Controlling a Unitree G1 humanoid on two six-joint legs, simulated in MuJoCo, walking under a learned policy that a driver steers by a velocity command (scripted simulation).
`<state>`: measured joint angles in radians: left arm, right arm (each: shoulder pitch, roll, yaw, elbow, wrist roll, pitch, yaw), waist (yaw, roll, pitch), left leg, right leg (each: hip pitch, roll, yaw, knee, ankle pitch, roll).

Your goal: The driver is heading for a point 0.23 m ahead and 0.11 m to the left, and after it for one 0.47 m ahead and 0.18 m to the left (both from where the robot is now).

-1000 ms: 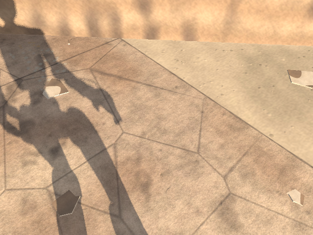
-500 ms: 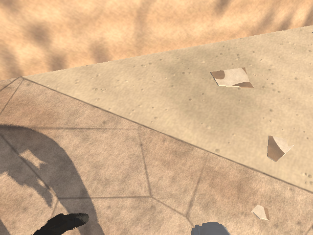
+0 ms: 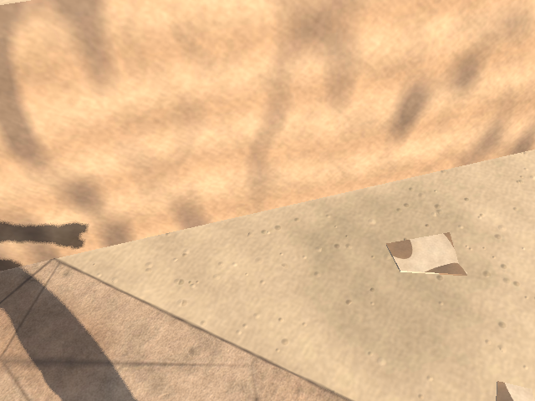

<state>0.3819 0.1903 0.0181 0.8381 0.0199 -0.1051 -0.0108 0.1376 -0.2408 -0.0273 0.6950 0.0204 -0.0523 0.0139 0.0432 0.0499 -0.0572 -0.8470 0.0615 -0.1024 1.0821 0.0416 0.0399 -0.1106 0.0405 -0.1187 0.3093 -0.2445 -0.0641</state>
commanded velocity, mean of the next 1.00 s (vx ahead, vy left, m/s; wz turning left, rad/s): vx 0.31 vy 0.00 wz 0.30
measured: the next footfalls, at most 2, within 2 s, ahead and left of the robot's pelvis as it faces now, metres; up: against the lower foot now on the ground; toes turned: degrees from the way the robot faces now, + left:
left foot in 0.26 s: +0.32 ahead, +0.15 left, +0.00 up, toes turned +11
right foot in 0.70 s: +0.63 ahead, +0.04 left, +0.00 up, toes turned +21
